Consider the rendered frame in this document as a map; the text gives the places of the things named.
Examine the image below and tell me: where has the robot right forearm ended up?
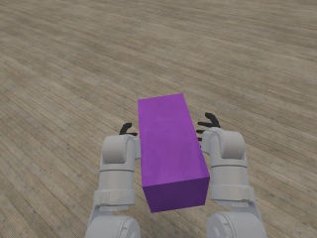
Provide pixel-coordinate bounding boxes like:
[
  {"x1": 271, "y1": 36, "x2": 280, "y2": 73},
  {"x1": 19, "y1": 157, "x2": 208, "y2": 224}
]
[{"x1": 201, "y1": 127, "x2": 267, "y2": 237}]

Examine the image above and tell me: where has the robot left upper arm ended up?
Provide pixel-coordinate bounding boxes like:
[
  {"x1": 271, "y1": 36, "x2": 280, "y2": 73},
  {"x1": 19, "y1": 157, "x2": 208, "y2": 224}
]
[{"x1": 85, "y1": 215, "x2": 141, "y2": 238}]

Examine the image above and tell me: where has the robot right upper arm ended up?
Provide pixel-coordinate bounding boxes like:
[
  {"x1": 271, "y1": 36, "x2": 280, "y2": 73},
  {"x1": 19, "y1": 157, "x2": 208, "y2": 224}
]
[{"x1": 206, "y1": 211, "x2": 267, "y2": 238}]

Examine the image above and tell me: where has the robot left forearm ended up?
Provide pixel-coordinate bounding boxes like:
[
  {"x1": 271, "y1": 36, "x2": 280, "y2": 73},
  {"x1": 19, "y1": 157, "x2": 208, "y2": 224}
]
[{"x1": 84, "y1": 134, "x2": 142, "y2": 238}]

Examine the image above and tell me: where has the robot left hand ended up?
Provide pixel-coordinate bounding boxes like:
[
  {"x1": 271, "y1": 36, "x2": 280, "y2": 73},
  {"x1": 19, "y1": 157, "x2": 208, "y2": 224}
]
[{"x1": 119, "y1": 122, "x2": 138, "y2": 136}]

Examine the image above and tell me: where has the robot right hand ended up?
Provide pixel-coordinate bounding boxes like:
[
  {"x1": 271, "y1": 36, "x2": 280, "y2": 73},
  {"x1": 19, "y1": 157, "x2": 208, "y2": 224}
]
[{"x1": 196, "y1": 112, "x2": 221, "y2": 148}]

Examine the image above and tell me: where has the carton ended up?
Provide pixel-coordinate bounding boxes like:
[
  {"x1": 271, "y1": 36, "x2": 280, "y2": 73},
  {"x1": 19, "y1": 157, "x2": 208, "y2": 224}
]
[{"x1": 138, "y1": 93, "x2": 210, "y2": 213}]

